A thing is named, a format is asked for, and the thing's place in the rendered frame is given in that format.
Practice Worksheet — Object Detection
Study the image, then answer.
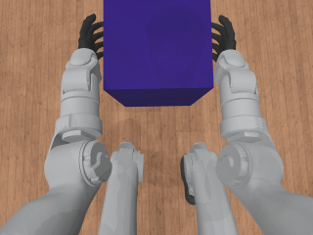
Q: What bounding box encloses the right robot shin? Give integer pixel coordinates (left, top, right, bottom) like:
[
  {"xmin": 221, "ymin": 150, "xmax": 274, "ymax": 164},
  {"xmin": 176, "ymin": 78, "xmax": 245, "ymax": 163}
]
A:
[{"xmin": 187, "ymin": 142, "xmax": 217, "ymax": 195}]

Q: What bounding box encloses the robot right hand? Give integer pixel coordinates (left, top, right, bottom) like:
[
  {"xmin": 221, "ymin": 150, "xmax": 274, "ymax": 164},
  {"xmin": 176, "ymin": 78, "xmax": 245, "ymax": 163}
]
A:
[{"xmin": 211, "ymin": 15, "xmax": 237, "ymax": 63}]

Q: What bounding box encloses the robot right forearm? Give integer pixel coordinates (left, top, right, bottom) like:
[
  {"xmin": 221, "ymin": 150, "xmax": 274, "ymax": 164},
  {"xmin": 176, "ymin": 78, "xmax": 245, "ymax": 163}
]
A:
[{"xmin": 213, "ymin": 49, "xmax": 279, "ymax": 154}]

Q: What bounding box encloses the carton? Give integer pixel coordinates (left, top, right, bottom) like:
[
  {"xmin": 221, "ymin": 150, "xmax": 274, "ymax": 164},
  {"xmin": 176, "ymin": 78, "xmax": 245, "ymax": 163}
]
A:
[{"xmin": 103, "ymin": 0, "xmax": 214, "ymax": 107}]

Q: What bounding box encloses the robot shin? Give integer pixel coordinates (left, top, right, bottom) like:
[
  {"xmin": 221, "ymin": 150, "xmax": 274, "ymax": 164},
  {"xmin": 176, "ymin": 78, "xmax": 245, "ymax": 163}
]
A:
[
  {"xmin": 110, "ymin": 142, "xmax": 138, "ymax": 163},
  {"xmin": 187, "ymin": 142, "xmax": 217, "ymax": 195}
]

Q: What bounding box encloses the left robot shin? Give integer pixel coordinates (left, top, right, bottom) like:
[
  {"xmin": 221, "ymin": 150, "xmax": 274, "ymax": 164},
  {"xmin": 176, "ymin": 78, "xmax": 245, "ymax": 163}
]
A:
[{"xmin": 110, "ymin": 142, "xmax": 138, "ymax": 163}]

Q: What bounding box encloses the robot left upper arm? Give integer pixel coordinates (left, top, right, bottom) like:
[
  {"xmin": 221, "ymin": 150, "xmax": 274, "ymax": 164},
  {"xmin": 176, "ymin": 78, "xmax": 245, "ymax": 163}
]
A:
[{"xmin": 0, "ymin": 139, "xmax": 112, "ymax": 235}]

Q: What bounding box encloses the robot right upper arm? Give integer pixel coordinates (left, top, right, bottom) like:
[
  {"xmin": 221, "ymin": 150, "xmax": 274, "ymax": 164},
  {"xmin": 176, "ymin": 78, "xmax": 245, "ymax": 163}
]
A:
[{"xmin": 215, "ymin": 141, "xmax": 313, "ymax": 235}]

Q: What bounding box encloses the robot left hand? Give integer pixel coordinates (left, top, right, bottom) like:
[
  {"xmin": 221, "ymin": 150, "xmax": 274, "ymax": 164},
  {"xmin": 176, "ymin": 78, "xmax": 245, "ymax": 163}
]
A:
[{"xmin": 78, "ymin": 14, "xmax": 104, "ymax": 60}]

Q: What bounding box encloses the robot left forearm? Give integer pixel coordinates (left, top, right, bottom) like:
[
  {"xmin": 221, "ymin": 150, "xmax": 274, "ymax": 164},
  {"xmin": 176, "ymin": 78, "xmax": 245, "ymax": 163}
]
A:
[{"xmin": 44, "ymin": 48, "xmax": 103, "ymax": 174}]

